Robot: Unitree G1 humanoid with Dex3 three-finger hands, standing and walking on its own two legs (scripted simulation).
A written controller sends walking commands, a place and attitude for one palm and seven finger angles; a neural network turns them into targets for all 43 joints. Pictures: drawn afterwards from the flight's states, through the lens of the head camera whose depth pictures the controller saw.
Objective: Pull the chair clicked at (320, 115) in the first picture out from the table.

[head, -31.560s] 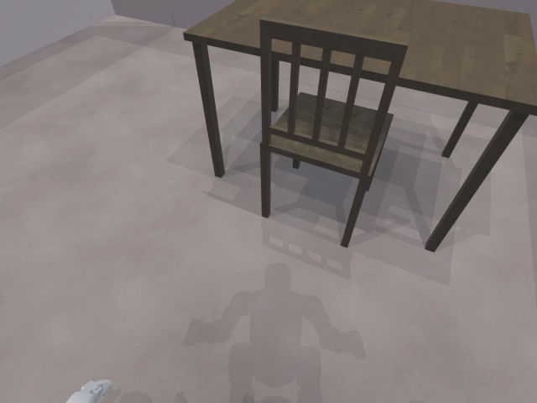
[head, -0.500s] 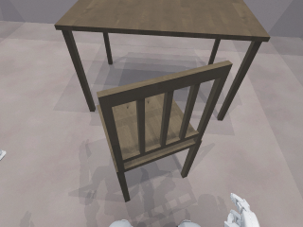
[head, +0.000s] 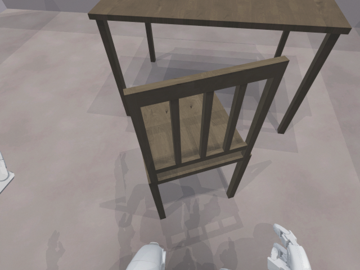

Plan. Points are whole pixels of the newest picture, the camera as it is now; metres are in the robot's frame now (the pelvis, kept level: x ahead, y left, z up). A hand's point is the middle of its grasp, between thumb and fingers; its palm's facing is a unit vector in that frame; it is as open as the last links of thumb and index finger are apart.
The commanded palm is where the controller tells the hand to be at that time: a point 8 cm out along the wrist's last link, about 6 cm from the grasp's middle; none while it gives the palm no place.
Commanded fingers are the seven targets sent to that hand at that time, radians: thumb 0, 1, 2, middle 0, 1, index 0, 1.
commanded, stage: step back with the hand held close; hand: left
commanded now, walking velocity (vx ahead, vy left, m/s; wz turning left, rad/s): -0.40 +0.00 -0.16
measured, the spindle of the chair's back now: (205, 128) +0.52 -0.02 -0.06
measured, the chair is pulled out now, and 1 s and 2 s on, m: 0.49 0.49 0.49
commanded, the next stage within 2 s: stop stepping back and stand still in 0.08 s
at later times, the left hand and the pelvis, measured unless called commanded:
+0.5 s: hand (8, 191) +0.18 +0.25 +0.20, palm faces +0.34 -0.77 -0.54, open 7.4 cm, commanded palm +0.12 +0.29 +0.20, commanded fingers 0.00 0.90 0.90 -0.20 -0.30 -0.20 -0.30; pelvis -0.05 +0.01 +0.01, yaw -5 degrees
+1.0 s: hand (14, 202) +0.18 +0.26 +0.17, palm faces +0.31 -0.80 -0.52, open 7.4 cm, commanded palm none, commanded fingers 0.00 0.90 0.90 -0.20 -0.30 -0.20 -0.30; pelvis -0.06 +0.02 +0.02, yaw -7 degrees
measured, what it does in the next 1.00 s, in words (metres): steps on the spot: left foot, then right foot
